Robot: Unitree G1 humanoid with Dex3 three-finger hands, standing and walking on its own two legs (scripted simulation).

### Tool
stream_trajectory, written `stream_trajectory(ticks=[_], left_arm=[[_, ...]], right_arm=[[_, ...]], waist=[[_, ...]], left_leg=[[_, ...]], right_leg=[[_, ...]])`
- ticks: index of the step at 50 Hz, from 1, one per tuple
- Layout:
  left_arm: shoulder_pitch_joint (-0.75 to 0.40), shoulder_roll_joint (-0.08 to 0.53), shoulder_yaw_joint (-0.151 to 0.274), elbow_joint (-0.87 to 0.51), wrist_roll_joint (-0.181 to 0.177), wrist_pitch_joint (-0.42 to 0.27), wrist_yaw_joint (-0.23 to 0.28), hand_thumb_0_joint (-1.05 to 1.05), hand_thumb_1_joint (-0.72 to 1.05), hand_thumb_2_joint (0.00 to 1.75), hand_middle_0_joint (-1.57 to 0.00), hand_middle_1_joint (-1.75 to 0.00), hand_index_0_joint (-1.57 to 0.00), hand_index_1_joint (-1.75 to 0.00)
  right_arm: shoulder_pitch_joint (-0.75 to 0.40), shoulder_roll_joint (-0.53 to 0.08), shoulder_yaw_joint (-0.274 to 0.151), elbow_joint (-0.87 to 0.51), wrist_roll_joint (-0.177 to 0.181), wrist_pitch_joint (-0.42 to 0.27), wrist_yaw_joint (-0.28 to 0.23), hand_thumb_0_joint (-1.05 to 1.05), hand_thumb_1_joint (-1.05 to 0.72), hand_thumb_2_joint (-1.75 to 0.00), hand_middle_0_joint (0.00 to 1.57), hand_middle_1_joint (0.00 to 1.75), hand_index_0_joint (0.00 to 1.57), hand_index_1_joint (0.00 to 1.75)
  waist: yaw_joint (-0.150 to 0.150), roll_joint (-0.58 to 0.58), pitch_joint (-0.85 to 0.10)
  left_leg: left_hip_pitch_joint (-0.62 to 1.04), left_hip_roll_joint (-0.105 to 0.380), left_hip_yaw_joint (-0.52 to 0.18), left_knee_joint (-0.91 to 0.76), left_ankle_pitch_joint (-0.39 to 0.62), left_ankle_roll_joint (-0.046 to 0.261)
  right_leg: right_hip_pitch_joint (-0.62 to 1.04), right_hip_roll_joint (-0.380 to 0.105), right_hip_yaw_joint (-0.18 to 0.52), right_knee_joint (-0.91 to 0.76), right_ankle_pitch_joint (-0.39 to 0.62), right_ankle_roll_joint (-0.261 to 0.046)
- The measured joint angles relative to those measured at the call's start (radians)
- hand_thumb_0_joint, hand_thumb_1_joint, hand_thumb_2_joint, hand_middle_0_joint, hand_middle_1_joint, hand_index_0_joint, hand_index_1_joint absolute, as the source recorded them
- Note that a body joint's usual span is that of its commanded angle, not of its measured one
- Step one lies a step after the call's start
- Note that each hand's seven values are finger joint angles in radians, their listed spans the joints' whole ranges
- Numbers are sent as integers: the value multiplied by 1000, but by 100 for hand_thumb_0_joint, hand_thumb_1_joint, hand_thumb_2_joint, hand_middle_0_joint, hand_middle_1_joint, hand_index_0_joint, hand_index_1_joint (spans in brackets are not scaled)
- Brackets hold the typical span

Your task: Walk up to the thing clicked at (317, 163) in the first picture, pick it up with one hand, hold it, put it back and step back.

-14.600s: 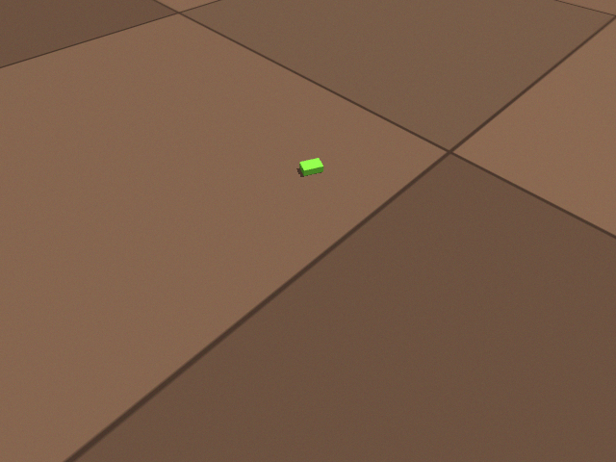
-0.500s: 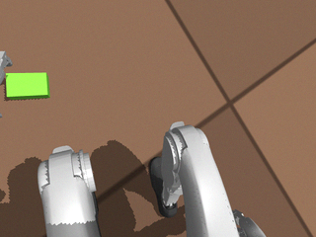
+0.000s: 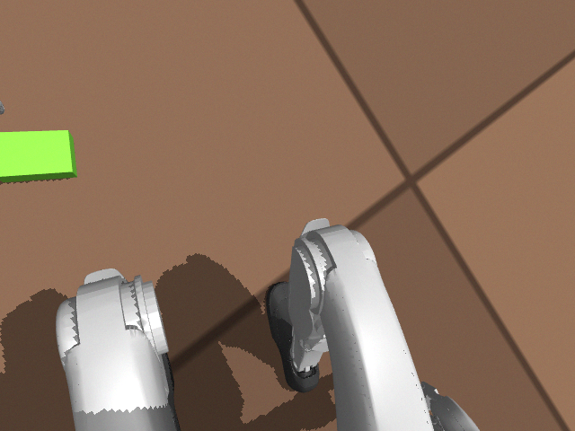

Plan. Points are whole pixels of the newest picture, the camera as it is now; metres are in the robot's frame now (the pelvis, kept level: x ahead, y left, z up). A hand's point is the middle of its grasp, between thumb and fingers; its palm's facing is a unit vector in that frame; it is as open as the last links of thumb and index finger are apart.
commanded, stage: rise first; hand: left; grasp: from above
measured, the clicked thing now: (36, 156) +0.51 +0.28 -0.30
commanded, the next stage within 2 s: approach in 0.58 s
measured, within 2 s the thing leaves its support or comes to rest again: neither
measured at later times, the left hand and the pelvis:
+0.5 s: hand out of the picture +0.47 +0.31 -0.17, palm faces -0.45 -0.04 -0.89, open 13.5 cm; pelvis +0.00 +0.00 +0.00, yaw +0 degrees
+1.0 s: hand (7, 131) +0.50 +0.27 -0.17, palm faces -0.43 -0.02 -0.90, open 13.4 cm; pelvis +0.00 +0.00 +0.01, yaw +0 degrees
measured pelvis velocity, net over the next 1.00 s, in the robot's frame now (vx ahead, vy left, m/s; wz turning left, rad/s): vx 0.00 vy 0.00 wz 0.00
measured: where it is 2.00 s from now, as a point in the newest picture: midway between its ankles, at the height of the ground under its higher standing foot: (231, 384)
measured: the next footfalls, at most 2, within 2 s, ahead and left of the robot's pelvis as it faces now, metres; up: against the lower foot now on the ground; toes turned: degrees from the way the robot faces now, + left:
none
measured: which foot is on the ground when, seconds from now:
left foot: down 0.00-1.00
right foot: down 0.00-1.00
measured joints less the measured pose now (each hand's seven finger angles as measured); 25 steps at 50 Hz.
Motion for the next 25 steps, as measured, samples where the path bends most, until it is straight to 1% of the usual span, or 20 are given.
stream_trajectory(ticks=[9,16,25], left_arm=[[12,-3,-5,-22,-7,-13,-20,0,-42,93,-19,-88,-18,-89],[-1,-2,-12,-11,1,-21,-14,0,-42,93,-20,-86,-19,-88],[-15,-2,-16,12,10,-10,-5,0,-41,92,-21,-85,-20,-87]], right_arm=[[4,-6,-1,-8,3,6,3,0,-92,-90,20,30,20,30],[2,-9,0,-8,4,7,0,0,-91,-90,20,30,20,30],[4,-8,4,-10,6,4,-1,0,-91,-90,20,30,20,30]], waist=[[7,1,0],[6,1,-4],[-3,5,-11]], left_leg=[[6,-1,-3,-6,5,-3],[9,0,-4,-9,7,-4],[7,-1,-3,-12,12,-3]], right_leg=[[6,0,-3,-6,5,-3],[8,1,-4,-10,8,-2],[7,1,-3,-12,12,-2]])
